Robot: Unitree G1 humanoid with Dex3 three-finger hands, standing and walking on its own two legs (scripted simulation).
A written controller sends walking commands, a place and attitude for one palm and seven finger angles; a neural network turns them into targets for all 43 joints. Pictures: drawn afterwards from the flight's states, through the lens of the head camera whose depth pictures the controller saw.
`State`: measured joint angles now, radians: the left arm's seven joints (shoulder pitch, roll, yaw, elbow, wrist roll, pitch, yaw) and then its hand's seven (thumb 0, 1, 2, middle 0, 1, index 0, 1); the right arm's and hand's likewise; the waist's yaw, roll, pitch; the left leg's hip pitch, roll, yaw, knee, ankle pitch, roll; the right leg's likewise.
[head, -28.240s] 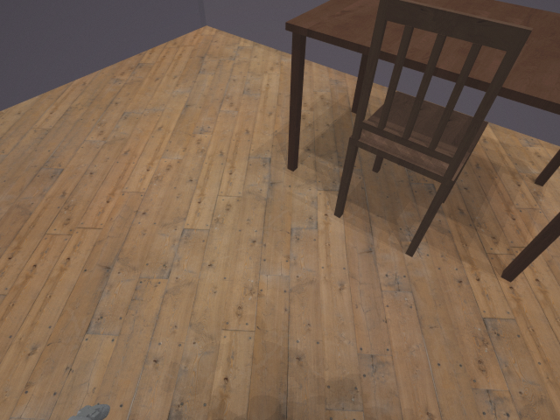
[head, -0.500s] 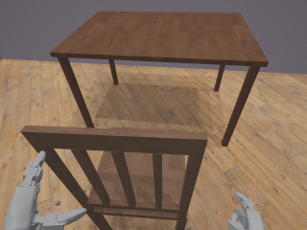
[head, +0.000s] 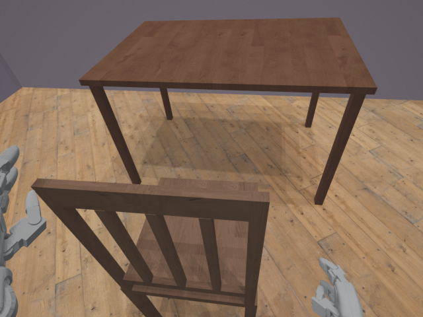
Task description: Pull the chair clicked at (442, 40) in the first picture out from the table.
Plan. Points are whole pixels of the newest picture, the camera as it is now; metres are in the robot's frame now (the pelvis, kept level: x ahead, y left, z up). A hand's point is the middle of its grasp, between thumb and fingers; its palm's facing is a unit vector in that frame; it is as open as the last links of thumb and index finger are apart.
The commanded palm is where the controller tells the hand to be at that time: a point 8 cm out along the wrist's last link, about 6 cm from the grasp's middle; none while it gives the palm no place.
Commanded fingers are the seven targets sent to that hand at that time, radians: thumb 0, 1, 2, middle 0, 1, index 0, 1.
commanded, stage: draw the hand back to the body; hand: left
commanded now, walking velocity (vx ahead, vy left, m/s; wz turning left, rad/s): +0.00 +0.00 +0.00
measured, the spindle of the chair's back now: (170, 254) +0.26 +0.14 -0.05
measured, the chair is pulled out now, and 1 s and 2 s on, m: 0.58 0.58 0.58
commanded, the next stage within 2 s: step back with the hand held close in 0.24 s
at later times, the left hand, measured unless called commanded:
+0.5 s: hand (47, 217) +0.20 +0.27 +0.17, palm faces +0.44 -0.77 -0.46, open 7.4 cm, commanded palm +0.14 +0.31 +0.18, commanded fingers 0.00 0.90 0.90 -0.20 -0.30 -0.20 -0.30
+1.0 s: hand (9, 268) +0.13 +0.28 +0.16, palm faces +0.44 -0.77 -0.46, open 7.4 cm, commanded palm +0.07 +0.32 +0.18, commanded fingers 0.00 0.90 0.90 -0.20 -0.30 -0.20 -0.30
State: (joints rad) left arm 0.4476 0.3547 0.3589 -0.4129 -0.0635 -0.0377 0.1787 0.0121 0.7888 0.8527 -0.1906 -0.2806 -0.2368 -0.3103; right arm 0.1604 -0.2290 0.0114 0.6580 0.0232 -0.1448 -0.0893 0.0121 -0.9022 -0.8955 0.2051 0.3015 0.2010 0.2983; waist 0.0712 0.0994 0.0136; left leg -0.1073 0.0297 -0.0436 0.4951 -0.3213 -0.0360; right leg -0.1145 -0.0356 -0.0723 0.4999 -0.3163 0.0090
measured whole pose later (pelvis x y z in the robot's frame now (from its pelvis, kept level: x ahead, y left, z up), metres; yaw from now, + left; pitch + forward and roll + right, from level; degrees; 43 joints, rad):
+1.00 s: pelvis -0.08 +0.02 -0.01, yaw -2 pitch +0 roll -1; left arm 0.54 0.39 0.40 -0.52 -0.04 -0.14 0.18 0.02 0.89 0.90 -0.21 -0.30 -0.21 -0.31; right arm 0.19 -0.20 -0.01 0.60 0.02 -0.06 -0.10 0.01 -0.90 -0.90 0.21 0.30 0.20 0.30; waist 0.03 0.04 0.03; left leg -0.35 0.03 -0.02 0.61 -0.27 -0.01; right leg -0.32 -0.03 -0.04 0.52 -0.18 0.02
